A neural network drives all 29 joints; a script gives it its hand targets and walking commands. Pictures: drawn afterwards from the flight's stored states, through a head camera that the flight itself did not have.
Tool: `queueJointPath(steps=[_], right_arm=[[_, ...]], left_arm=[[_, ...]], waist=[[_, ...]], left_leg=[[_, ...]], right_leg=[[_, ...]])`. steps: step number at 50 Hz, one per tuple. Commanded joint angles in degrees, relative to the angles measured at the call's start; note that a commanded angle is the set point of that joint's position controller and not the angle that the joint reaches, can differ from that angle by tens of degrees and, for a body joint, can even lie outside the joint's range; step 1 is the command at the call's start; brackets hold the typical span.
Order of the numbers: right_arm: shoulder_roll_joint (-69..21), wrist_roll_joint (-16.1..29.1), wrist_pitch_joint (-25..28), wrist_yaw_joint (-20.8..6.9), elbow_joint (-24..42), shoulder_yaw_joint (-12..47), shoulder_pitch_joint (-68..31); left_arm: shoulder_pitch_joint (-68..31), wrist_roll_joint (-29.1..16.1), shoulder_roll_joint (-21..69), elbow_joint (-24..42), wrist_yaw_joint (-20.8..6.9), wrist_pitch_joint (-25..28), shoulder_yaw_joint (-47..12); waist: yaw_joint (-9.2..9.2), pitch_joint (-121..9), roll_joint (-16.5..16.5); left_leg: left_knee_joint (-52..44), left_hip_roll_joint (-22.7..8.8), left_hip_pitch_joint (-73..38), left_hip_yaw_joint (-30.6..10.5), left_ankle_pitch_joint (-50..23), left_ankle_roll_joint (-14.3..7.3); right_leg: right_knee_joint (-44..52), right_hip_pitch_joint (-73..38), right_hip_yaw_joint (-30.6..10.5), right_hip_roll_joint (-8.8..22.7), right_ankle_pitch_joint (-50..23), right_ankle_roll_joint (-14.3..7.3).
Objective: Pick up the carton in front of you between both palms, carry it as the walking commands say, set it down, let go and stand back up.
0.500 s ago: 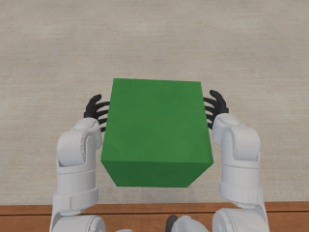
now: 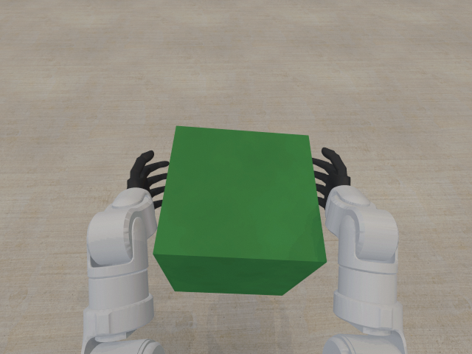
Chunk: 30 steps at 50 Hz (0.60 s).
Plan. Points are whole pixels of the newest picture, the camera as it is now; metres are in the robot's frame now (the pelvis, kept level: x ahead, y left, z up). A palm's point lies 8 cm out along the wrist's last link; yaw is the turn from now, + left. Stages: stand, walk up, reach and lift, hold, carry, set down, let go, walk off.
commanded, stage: carry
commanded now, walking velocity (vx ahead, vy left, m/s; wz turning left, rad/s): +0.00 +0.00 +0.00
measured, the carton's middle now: (235, 220) +0.34 +0.00 +0.03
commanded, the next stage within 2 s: none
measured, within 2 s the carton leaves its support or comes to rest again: neither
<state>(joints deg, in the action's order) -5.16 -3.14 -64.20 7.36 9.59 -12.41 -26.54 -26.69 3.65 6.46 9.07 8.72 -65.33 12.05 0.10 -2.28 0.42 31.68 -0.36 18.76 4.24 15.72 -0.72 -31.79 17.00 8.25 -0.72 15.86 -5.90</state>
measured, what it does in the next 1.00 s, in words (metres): goes down: left foot, then right foot 0.05 m lower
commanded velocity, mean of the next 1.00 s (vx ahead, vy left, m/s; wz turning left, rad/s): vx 0.50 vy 0.00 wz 0.00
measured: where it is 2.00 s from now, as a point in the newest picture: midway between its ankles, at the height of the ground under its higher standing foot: (222, 195)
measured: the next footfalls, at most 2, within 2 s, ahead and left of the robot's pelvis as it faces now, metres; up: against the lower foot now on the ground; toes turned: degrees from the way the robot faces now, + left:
left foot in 0.42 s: +0.15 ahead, +0.12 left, +0.00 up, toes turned +5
right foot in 0.84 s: +0.44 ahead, -0.03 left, -0.05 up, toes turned -5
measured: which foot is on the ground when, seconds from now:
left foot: down 0.00-0.24, up 0.26-0.40, down 0.42-0.82, up 0.84-1.00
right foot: down 0.00-0.44, up 0.46-0.82, down 0.84-1.00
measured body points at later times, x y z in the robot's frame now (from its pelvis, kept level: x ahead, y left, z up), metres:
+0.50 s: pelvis +0.11 +0.04 -0.03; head +0.12 +0.05 +0.42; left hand +0.45 +0.19 +0.07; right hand +0.45 -0.11 +0.08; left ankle +0.11 +0.11 -0.74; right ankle -0.04 -0.06 -0.70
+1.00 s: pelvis +0.37 +0.02 -0.07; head +0.39 +0.01 +0.38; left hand +0.70 +0.18 +0.01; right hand +0.72 -0.12 +0.01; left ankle +0.32 +0.14 -0.72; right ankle +0.40 -0.03 -0.79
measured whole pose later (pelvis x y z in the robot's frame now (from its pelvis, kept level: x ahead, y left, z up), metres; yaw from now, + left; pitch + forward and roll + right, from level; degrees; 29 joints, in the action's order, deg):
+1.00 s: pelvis +0.37 +0.02 -0.07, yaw +0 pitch +3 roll -1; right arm -5.3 -3.6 -64.6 7.8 -0.1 -13.4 -27.8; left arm -26.4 4.4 5.5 0.7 8.4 -65.5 12.3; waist 1.8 -2.0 -0.8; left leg 69.1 -1.3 31.6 -0.3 23.4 -2.4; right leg -33.8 22.8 8.0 -4.2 15.1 -7.6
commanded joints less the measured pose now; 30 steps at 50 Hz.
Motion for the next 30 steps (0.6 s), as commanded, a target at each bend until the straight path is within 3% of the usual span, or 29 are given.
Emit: queueJointPath(steps=[1, 2, 3, 5, 6, 8, 9, 10, 11, 12, 14, 15, 17, 19, 20, 21, 22, 23, 24, 26, 27, 29, 30], right_arm=[[-48.42, 16.33, -1.24, -5.96, -1.82, 38.87, -32.23], [-47.61, 15.65, -1.62, -5.81, -3.55, 37.9, -31.31], [-47.18, 14.92, -1.81, -5.65, -4.9, 36.92, -30.85], [-46.43, 13.68, -1.93, -5.34, -7.22, 35.11, -29.01], [-46.53, 13.41, -1.83, -5.26, -7.11, 34.87, -29.6], [-47.47, 13.6, -1.59, -5.21, -7.03, 34.77, -32.24], [-48.43, 13.79, -1.52, -5.32, -7.08, 34.86, -33.69], [-49.36, 14.09, -1.39, -5.5, -6.52, 35.27, -35.88], [-49.83, 14.55, -1.27, -5.64, -5.94, 35.83, -37.86], [-50.07, 14.94, -1.06, -5.68, -5.93, 35.9, -39.17], [-50.47, 14.92, -0.57, -5.56, -7.24, 35.32, -38.98], [-50.51, 14.71, -0.18, -5.41, -7.52, 35.01, -37.74], [-50.02, 13.48, 0.52, -4.91, -7.3, 33.85, -35.61], [-49.92, 12.74, 0.73, -4.46, -7.39, 33.5, -33.05], [-49.58, 12.98, 0.69, -4.38, -7.38, 33.62, -31.21], [-47.91, 12.56, 0.6, -4.38, -7.59, 33.41, -29.91], [-47.26, 12.64, 0.56, -4.3, -7.73, 33.61, -29.84], [-49.13, 13.45, 0.62, -4.41, -5.9, 34.99, -30.88], [-50.98, 15.41, 0.75, -4.88, -2.82, 37.78, -33.66], [-54.34, 20.83, 1.39, -6.12, 3.11, 42.89, -40.99], [-54.55, 22.42, 1.77, -6.53, 4.3, 43.83, -43.05], [-52.94, 23.54, 1.88, -6.82, 4.18, 44.11, -41.51], [-51.79, 23.28, 1.69, -6.88, 2.72, 43.51, -39.43]], left_arm=[[-35.77, -17.54, 44.38, 2.92, -7.9, 0.06, -39.19], [-34.94, -17.14, 43.79, 1.39, -7.58, -0.27, -38.53], [-34.82, -16.82, 43.6, 0.37, -7.33, -0.49, -37.95], [-33.72, -16.48, 43.95, -1.94, -7.01, -0.75, -37.0], [-34.49, -16.72, 44.66, -2.15, -7.04, -0.66, -36.88], [-36.71, -17.14, 46.01, -2.86, -7.17, -0.29, -36.32], [-37.61, -17.0, 46.07, -3.39, -7.09, 0.01, -35.96], [-38.19, -16.78, 46.33, -4.06, -6.97, 0.35, -35.61], [-38.87, -16.49, 46.61, -4.43, -6.92, 0.61, -34.93], [-39.57, -16.49, 47.29, -4.47, -6.92, 0.87, -34.8], [-41.42, -17.02, 48.43, -3.49, -6.73, 1.47, -36.07], [-42.38, -17.67, 49.01, -2.21, -6.65, 1.8, -37.17], [-44.04, -19.68, 50.05, -0.08, -6.73, 2.41, -39.74], [-43.88, -21.01, 50.39, 0.27, -6.89, 2.57, -40.92], [-43.22, -20.85, 50.06, 0.7, -6.85, 2.58, -40.81], [-42.01, -20.37, 49.34, -0.4, -6.67, 2.3, -40.28], [-40.59, -19.96, 48.89, -1.36, -6.58, 1.79, -39.48], [-39.59, -19.9, 49.4, -1.36, -6.58, 1.87, -39.3], [-38.67, -19.39, 49.91, -0.73, -6.45, 2.31, -38.02], [-37.47, -16.65, 49.66, 0.5, -5.75, 2.93, -35.55], [-37.28, -15.73, 49.33, 0.9, -5.45, 3.01, -35.28], [-36.33, -14.36, 46.85, 1.81, -4.79, 3.06, -35.64], [-35.56, -13.55, 45.63, 1.99, -4.56, 2.85, -35.97]], waist=[[0.19, -25.03, -0.3], [0.09, -25.64, -2.17], [-0.11, -25.14, -4.35], [-0.73, -25.44, -7.83], [-0.81, -25.05, -7.72], [0.31, -22.66, -3.14], [1.25, -20.52, 3.03], [2.22, -17.11, 9.43], [3.23, -13.26, 13.29], [4.42, -10.8, 11.41], [4.93, -10.25, 5.44], [4.29, -11.85, 4.38], [2.87, -15.72, 5.24], [-2.58, -19.21, 4.51], [-5.66, -22.38, 0.66], [-7.39, -22.75, -8.43], [-5.76, -20.96, -16.37], [-5.31, -22.22, -12.34], [-5.33, -22.17, -5.93], [-4.16, -20.24, -0.64], [-3.92, -19.47, -1.79], [-4.85, -18.32, -5.87], [-5.16, -18.51, -7.57]], left_leg=[[-1.24, -6.86, -13.19, -4.63, -37.43, -2.94], [-1.17, -9.4, -15.1, -6.0, -44.59, -4.4], [-0.82, -10.73, -16.69, -6.76, -43.39, -5.25], [0.89, -10.65, -20.15, -8.72, -29.49, -7.62], [1.93, -10.14, -18.7, -9.24, -23.81, -8.23], [6.58, -8.46, -7.35, -7.8, -11.84, -7.48], [11.41, -5.08, 2.23, -3.93, -4.22, -5.35], [15.55, -1.26, 12.89, 0.45, 6.77, -2.96], [18.58, -0.23, 21.96, 1.8, 17.27, -1.77], [20.19, -0.38, 27.13, 0.73, 19.14, -1.64], [17.17, -1.02, 25.52, -0.39, 14.94, -2.13], [14.74, -0.73, 22.37, -0.14, 11.82, -2.19], [8.51, 0.63, 13.19, 2.12, 6.0, -2.15], [1.04, 3.86, -6.42, 6.57, -4.72, -2.78], [-0.51, 2.23, -19.88, 3.18, -7.0, -4.65], [-6.46, -5.41, -27.52, -11.23, -7.83, -8.27], [-11.26, -14.19, -31.11, -30.94, -21.33, -13.52], [-8.56, -16.56, -34.08, -34.09, -23.97, -15.29], [-7.48, -16.94, -34.48, -31.96, -24.47, -14.57], [-8.41, -15.27, -29.1, -23.58, -17.97, -11.2], [-9.86, -14.13, -26.02, -20.49, -15.24, -10.04], [-11.4, -12.23, -23.39, -16.81, -15.99, -10.05], [-10.99, -11.99, -23.7, -15.22, -17.17, -10.26]], right_leg=[[-0.32, -9.96, -5.95, 8.39, -35.3, 2.6], [0.53, -7.84, -5.4, 6.81, -23.45, 3.33], [0.25, -6.1, -4.69, 5.7, -16.65, 3.99], [-0.16, -2.53, -3.69, 4.35, -7.12, 3.75], [-0.07, -2.83, -3.98, 4.16, -5.23, 3.25], [-0.1, -8.95, -7.75, 5.58, -6.73, 1.77], [1.2, -14.31, -13.67, 9.58, -11.96, -0.34], [4.4, -19.39, -20.3, 15.08, -16.96, -4.24], [6.84, -22.75, -25.38, 19.14, -19.92, -8.33], [8.84, -24.06, -28.38, 20.71, -20.03, -10.06], [8.86, -22.16, -26.68, 19.92, -19.61, -9.49], [8.07, -21.66, -24.18, 18.87, -20.02, -8.06], [6.07, -19.11, -17.22, 16.54, -20.66, -4.67], [-3.63, -9.18, -6.12, 11.98, -31.02, -0.11], [-13.86, -0.65, -1.46, 8.37, -30.71, 2.49], [-27.93, 10.34, 0.44, 3.18, -19.17, 5.14], [-37.71, 22.01, -1.7, -4.3, 11.69, 6.0], [-41.37, 26.65, -6.31, -2.26, 15.74, 4.13], [-41.62, 29.72, -7.72, -0.26, 14.91, 3.69], [-32.72, 28.19, -8.91, 3.28, 9.44, 3.97], [-27.52, 25.78, -8.09, 3.16, 7.45, 4.13], [-18.12, 22.49, -5.49, 1.61, 3.55, 4.36], [-16.5, 21.77, -5.19, 1.35, -2.6, 4.45]])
